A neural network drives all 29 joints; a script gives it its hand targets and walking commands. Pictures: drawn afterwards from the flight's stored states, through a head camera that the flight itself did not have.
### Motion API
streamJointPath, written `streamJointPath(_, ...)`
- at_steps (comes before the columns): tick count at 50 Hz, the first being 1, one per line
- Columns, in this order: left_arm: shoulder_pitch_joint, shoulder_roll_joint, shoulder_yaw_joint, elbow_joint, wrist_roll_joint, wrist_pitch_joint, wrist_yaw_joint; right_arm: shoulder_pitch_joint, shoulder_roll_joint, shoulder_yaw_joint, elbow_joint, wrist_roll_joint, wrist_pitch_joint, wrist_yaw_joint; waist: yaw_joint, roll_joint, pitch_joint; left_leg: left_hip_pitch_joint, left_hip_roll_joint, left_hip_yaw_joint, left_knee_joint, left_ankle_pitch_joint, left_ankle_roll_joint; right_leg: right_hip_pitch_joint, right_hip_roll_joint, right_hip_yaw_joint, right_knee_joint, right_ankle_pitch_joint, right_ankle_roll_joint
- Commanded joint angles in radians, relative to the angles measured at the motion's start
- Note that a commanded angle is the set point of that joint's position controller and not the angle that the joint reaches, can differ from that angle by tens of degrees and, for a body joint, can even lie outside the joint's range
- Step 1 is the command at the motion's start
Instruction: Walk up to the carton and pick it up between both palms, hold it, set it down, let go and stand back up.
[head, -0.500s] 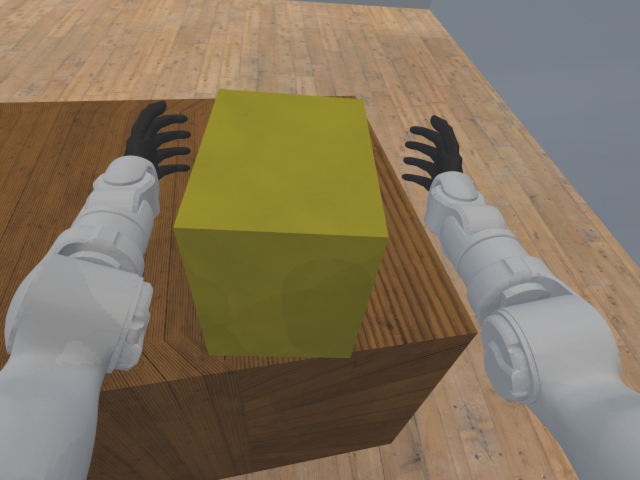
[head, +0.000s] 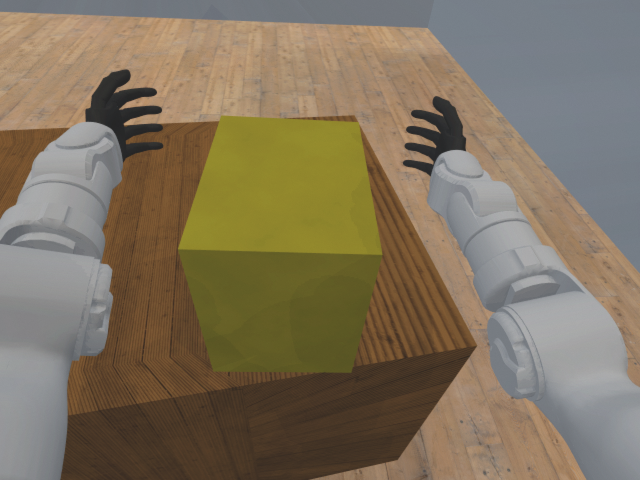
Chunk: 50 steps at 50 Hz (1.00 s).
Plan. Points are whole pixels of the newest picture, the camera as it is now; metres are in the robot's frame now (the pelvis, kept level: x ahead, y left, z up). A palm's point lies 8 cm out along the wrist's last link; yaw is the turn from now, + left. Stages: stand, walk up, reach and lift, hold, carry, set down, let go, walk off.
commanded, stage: set down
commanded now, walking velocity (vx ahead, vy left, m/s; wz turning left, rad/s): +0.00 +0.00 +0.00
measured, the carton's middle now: (286, 245) +0.47 +0.00 +0.03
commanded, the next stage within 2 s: none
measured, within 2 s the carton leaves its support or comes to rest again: neither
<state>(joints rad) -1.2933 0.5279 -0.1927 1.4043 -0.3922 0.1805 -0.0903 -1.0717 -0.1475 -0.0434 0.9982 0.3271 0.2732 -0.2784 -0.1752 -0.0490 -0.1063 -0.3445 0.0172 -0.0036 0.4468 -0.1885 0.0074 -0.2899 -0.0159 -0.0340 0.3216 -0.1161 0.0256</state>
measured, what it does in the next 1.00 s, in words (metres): stands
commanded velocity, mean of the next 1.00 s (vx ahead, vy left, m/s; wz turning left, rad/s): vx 0.00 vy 0.00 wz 0.00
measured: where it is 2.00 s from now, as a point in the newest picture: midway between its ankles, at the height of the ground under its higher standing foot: outside the picture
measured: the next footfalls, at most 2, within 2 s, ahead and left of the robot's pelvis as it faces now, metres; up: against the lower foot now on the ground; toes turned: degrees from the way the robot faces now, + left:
none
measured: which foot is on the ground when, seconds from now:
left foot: down 0.00-1.00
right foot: down 0.00-1.00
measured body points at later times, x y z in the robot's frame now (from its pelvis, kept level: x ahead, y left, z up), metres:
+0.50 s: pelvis -0.01 +0.00 +0.00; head -0.01 +0.03 +0.45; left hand +0.44 +0.21 +0.14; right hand +0.37 -0.19 +0.12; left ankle +0.02 +0.11 -0.74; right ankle +0.02 -0.14 -0.74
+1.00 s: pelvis +0.00 +0.01 +0.00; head -0.01 +0.03 +0.45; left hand +0.38 +0.24 +0.09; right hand +0.32 -0.18 +0.08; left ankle +0.02 +0.11 -0.74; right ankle +0.02 -0.14 -0.74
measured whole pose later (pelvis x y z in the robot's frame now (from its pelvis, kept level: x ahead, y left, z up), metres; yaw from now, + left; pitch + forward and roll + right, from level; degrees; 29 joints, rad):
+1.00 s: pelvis +0.00 +0.01 +0.00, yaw -2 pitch -5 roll -2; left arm -0.47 0.41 0.05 0.52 -0.26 0.29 -0.12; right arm -0.27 -0.06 -0.07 0.29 0.21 0.24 -0.28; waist -0.01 -0.02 0.08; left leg -0.15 0.02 0.04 0.45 -0.22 0.02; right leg -0.11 -0.02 0.01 0.32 -0.13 0.04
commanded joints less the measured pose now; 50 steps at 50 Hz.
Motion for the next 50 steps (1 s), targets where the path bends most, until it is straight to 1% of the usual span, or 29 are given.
streamJointPath(1,-0.361,0.106,0.081,-0.216,0.066,-0.023,-0.011,-0.383,-0.132,0.013,-0.168,0.020,-0.048,0.001,0.022,0.189,-0.447,0.314,-0.029,0.029,-0.018,0.342,-0.058,0.203,0.056,-0.039,0.003,0.264,-0.048)
streamJointPath(2,-0.321,0.108,0.110,-0.252,0.091,-0.016,-0.014,-0.344,-0.135,0.023,-0.186,0.026,-0.051,0.000,0.038,0.180,-0.438,0.326,-0.029,0.034,-0.021,0.375,-0.058,0.229,0.060,-0.037,0.001,0.287,-0.044)
streamJointPath(3,-0.346,0.129,0.084,-0.234,0.113,-0.006,-0.025,-0.301,-0.150,-0.002,-0.066,0.022,-0.021,-0.003,-0.011,0.232,-0.313,0.340,-0.006,0.020,-0.046,0.341,-0.066,0.177,0.063,-0.028,-0.020,0.223,-0.059)
streamJointPath(4,-0.324,0.116,0.101,-0.282,0.113,-0.002,-0.031,-0.288,-0.137,0.007,-0.111,0.022,-0.027,-0.005,0.017,0.212,-0.320,0.343,-0.013,0.022,-0.044,0.336,-0.058,0.189,0.062,-0.023,-0.032,0.197,-0.064)
streamJointPath(5,-0.291,0.118,0.113,-0.297,0.127,-0.002,-0.033,-0.254,-0.129,0.008,-0.123,0.024,-0.031,-0.008,0.017,0.209,-0.310,0.344,-0.014,0.026,-0.046,0.335,-0.055,0.201,0.062,-0.021,-0.032,0.201,-0.063)
streamJointPath(6,-0.261,0.111,0.126,-0.342,0.126,-0.010,-0.034,-0.227,-0.128,0.018,-0.176,0.034,-0.043,-0.011,0.028,0.198,-0.326,0.353,-0.018,0.033,-0.047,0.329,-0.052,0.210,0.061,-0.018,-0.034,0.201,-0.059)
streamJointPath(8,-0.238,0.119,0.165,-0.420,0.130,-0.033,-0.024,-0.197,-0.105,0.027,-0.285,0.033,-0.080,-0.015,0.055,0.185,-0.405,0.370,-0.027,0.047,-0.029,0.362,-0.048,0.237,0.065,-0.024,-0.023,0.231,-0.047)
streamJointPath(10,-0.224,0.128,0.198,-0.489,0.128,-0.048,-0.011,-0.187,-0.097,0.012,-0.392,0.005,-0.111,-0.013,0.075,0.165,-0.475,0.377,-0.034,0.058,-0.013,0.374,-0.045,0.260,0.069,-0.029,-0.007,0.249,-0.039)
streamJointPath(12,-0.197,0.132,0.216,-0.539,0.121,-0.046,-0.004,-0.180,-0.090,-0.013,-0.484,-0.028,-0.122,-0.013,0.084,0.134,-0.499,0.348,-0.042,0.067,-0.010,0.334,-0.035,0.286,0.068,-0.026,0.008,0.245,-0.033)
streamJointPath(15,-0.145,0.138,0.222,-0.589,0.099,-0.026,-0.005,-0.161,-0.075,-0.039,-0.602,-0.063,-0.115,-0.018,0.087,0.083,-0.495,0.262,-0.052,0.078,-0.024,0.234,-0.014,0.333,0.055,-0.014,0.031,0.236,-0.023)
streamJointPath(18,-0.095,0.144,0.223,-0.637,0.081,-0.005,-0.010,-0.119,-0.059,-0.051,-0.680,-0.086,-0.101,-0.023,0.093,0.060,-0.490,0.203,-0.055,0.086,-0.037,0.173,-0.003,0.363,0.046,-0.006,0.050,0.230,-0.016)
streamJointPath(20,-0.061,0.147,0.225,-0.663,0.078,0.008,-0.014,-0.079,-0.049,-0.048,-0.695,-0.091,-0.088,-0.025,0.098,0.064,-0.474,0.193,-0.052,0.088,-0.044,0.159,-0.004,0.368,0.044,-0.004,0.054,0.219,-0.016)
streamJointPath(23,-0.007,0.143,0.227,-0.689,0.085,0.031,-0.022,-0.006,-0.038,-0.038,-0.667,-0.081,-0.058,-0.025,0.102,0.089,-0.403,0.202,-0.043,0.088,-0.061,0.142,-0.009,0.352,0.045,-0.006,0.044,0.179,-0.022)
streamJointPath(27,0.073,0.109,0.230,-0.731,0.112,0.062,-0.034,0.099,-0.029,-0.026,-0.607,-0.054,-0.019,-0.024,0.098,0.136,-0.269,0.231,-0.026,0.075,-0.087,0.119,-0.021,0.308,0.048,-0.010,0.012,0.104,-0.038)
streamJointPath(31,0.147,0.078,0.239,-0.796,0.132,0.076,-0.043,0.176,-0.029,-0.036,-0.611,-0.050,-0.008,-0.022,0.094,0.166,-0.196,0.255,-0.015,0.061,-0.096,0.104,-0.036,0.285,0.053,-0.010,-0.010,0.065,-0.048)
streamJointPath(36,0.230,0.066,0.263,-0.896,0.142,0.073,-0.040,0.244,-0.024,-0.068,-0.711,-0.092,-0.037,-0.016,0.105,0.159,-0.206,0.256,-0.010,0.059,-0.091,0.099,-0.047,0.308,0.057,-0.011,-0.009,0.057,-0.042)
streamJointPath(41,0.325,0.064,0.283,-1.012,0.132,0.062,-0.029,0.320,-0.014,-0.076,-0.849,-0.131,-0.076,-0.007,0.127,0.137,-0.264,0.267,-0.011,0.064,-0.066,0.178,-0.052,0.340,0.061,-0.006,0.006,0.092,-0.035)
streamJointPath(46,0.448,0.062,0.298,-1.099,0.122,0.059,-0.029,0.440,-0.002,-0.042,-0.942,-0.126,-0.090,-0.001,0.151,0.124,-0.259,0.268,-0.011,0.068,-0.059,0.242,-0.050,0.361,0.059,0.006,0.015,0.124,-0.034)
streamJointPath(50,0.552,0.051,0.308,-1.141,0.126,0.059,-0.037,0.557,0.005,-0.012,-0.971,-0.104,-0.087,0.002,0.165,0.125,-0.193,0.265,-0.007,0.068,-0.075,0.231,-0.046,0.352,0.051,0.015,0.005,0.102,-0.039)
